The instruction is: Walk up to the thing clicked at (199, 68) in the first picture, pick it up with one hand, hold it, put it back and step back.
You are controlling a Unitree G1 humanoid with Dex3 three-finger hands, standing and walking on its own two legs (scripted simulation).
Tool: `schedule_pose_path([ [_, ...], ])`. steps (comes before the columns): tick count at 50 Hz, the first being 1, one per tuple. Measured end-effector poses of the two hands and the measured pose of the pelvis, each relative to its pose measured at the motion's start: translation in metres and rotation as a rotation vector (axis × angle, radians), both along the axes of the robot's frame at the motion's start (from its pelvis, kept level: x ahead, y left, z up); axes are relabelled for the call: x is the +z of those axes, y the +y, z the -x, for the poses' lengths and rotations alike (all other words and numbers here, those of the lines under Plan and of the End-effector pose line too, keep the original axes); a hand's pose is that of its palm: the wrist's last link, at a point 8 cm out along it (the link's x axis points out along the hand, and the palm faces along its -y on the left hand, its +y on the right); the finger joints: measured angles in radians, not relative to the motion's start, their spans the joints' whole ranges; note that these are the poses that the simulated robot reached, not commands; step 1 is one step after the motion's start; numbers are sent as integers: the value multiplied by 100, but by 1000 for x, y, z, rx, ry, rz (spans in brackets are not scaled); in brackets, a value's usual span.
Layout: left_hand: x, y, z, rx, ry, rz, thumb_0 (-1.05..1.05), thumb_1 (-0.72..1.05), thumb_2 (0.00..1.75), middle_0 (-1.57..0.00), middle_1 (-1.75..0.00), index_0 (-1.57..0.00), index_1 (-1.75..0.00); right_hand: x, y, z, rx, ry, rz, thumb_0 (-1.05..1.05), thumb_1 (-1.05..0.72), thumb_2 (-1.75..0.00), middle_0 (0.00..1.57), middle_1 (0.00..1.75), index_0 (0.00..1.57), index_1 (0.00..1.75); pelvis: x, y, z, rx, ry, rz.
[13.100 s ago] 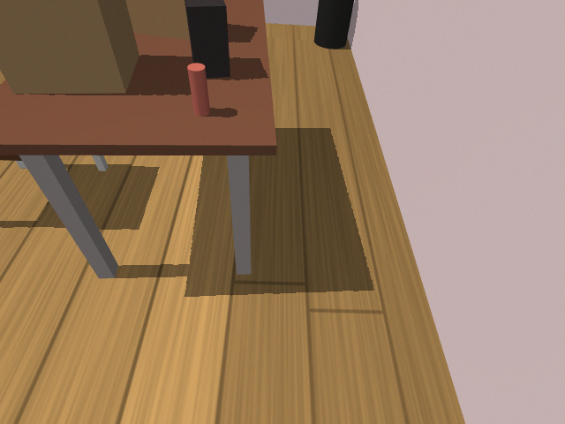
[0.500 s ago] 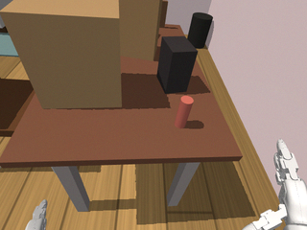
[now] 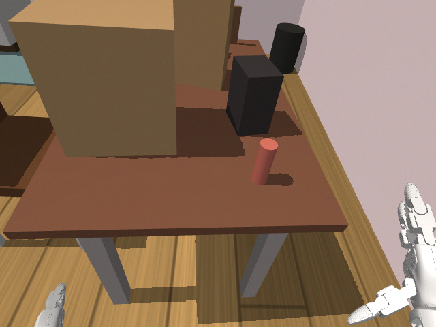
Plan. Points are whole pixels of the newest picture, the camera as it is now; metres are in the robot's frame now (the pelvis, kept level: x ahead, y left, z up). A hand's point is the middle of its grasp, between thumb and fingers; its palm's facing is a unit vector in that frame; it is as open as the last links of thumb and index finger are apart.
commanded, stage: go down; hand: right
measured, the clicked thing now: (263, 162) +0.50 -0.15 +0.02
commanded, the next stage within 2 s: none
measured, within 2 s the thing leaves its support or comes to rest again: neither
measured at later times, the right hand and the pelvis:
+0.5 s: hand (372, 191) +0.32 -0.29 +0.13, palm faces +0.06 +1.00 -0.06, open 17.7 cm; pelvis +0.00 +0.00 +0.00, yaw +1 degrees
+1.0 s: hand (372, 169) +0.36 -0.31 +0.14, palm faces +0.06 +1.00 -0.02, open 17.7 cm; pelvis +0.00 +0.00 -0.01, yaw +1 degrees
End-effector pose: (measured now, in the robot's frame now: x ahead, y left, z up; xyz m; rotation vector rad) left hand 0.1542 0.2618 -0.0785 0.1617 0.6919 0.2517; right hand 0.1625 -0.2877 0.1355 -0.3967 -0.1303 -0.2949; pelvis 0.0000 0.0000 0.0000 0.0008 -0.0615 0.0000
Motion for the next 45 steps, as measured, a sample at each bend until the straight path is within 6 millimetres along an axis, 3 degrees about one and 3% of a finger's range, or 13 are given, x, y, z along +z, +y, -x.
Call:
schedule_pose_path([
  [4, -4, 0, -1, 8, 20, -6, -1, -53, 4, -6, -5, -5, -6, 1, -10, -20, 15, -7, -42, -1, 59, -2, 5, 5, 5, 5, 0, 2, 1, -4, 6, -1],
  [12, 2, -8, -7, 10, -13, -33, -1, -53, 4, -5, -5, -5, -5, 0, -33, -79, 114, 48, -190, -1, 59, -1, 5, 5, 6, 4, 0, 2, 0, -7, 23, 0],
  [20, -4, -7, 7, 25, 28, -57, -1, -53, 4, -5, -5, -5, -5, 3, -48, -120, 211, 90, -311, -1, 59, -1, 5, 5, 5, 4, 0, -3, -4, 5, 54, -1],
  [36, 3, -7, 4, 1, 7, -112, -1, -53, 5, -6, -5, -5, -6, -5, -62, -136, 238, 129, -392, -1, 59, -2, 5, 5, 5, 4, -3, -5, -4, 8, 79, -8],
  [45, -1, -8, 12, -9, 11, -124, -1, -53, 4, -6, -5, -5, -6, 5, -72, -161, 227, 128, -387, -1, 60, -2, 5, 5, 5, 4, -6, -3, 2, 7, 108, -9],
])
